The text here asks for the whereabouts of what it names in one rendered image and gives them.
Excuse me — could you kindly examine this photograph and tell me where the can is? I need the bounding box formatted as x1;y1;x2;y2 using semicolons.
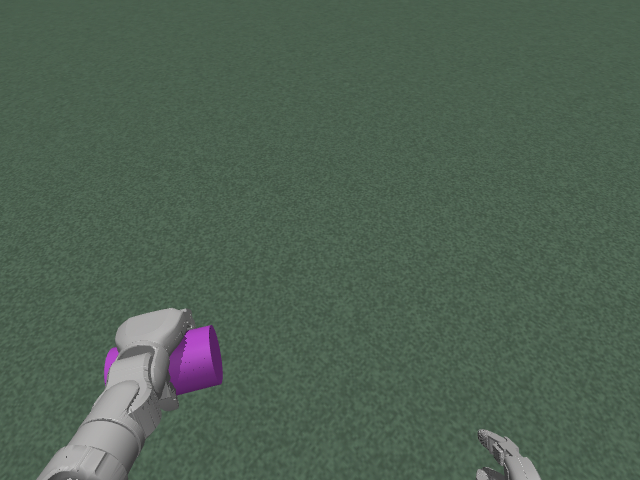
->
104;325;223;396

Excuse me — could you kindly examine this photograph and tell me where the right robot hand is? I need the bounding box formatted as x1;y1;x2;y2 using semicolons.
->
476;429;541;480

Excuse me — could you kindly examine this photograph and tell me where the left robot hand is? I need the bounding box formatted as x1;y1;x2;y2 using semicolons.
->
115;308;196;411

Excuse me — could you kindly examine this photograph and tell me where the left robot arm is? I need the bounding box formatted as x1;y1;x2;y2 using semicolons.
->
36;341;170;480

